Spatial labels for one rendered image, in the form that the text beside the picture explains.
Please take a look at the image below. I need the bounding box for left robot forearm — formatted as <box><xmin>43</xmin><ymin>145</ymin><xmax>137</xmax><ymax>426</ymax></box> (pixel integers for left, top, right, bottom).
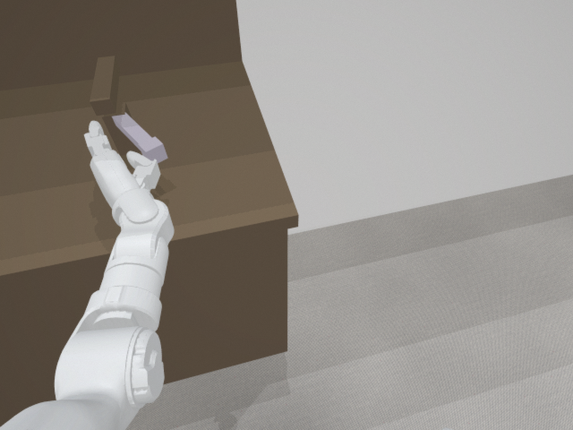
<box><xmin>55</xmin><ymin>188</ymin><xmax>175</xmax><ymax>399</ymax></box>

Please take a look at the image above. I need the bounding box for robot left hand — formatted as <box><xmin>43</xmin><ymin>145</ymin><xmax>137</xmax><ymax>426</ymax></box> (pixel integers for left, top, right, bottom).
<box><xmin>84</xmin><ymin>121</ymin><xmax>160</xmax><ymax>209</ymax></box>

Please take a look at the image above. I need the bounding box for left robot upper arm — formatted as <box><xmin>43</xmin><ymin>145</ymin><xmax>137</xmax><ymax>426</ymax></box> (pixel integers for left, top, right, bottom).
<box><xmin>0</xmin><ymin>326</ymin><xmax>165</xmax><ymax>430</ymax></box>

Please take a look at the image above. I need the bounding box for tap lever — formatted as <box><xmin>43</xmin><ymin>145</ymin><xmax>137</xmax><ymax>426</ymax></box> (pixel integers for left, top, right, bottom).
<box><xmin>112</xmin><ymin>113</ymin><xmax>168</xmax><ymax>163</ymax></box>

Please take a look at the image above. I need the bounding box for counter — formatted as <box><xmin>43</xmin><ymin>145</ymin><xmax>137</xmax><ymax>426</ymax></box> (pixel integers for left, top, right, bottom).
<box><xmin>0</xmin><ymin>0</ymin><xmax>299</xmax><ymax>427</ymax></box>

